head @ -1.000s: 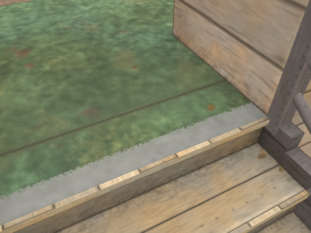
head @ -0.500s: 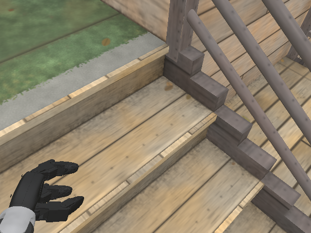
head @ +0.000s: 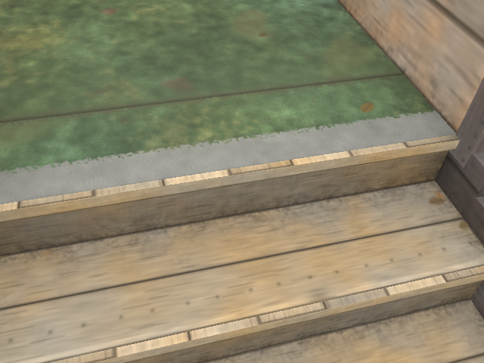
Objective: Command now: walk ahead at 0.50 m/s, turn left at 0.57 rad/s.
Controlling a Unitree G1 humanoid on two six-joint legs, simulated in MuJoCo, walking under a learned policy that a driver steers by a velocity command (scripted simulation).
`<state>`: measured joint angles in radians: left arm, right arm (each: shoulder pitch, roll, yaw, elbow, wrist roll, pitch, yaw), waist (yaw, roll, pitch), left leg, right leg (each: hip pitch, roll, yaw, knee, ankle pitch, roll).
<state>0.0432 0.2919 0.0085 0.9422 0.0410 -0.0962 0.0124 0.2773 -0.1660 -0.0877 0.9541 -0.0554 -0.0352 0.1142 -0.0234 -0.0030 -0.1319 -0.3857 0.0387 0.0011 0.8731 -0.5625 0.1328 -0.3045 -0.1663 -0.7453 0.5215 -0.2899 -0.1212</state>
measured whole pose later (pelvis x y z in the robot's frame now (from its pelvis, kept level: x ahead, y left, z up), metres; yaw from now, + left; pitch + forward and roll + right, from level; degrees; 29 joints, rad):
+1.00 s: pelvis +0.35 -0.09 +0.16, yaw +29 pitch +4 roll +0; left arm 0.62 0.00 -0.07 1.25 0.17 -0.11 -0.06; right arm -0.02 -0.11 0.04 0.84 0.00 -0.03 0.08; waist 0.09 0.06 -0.10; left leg -1.42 0.04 -0.07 2.06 0.02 0.27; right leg -0.08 0.05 -0.28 0.44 -0.46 -0.10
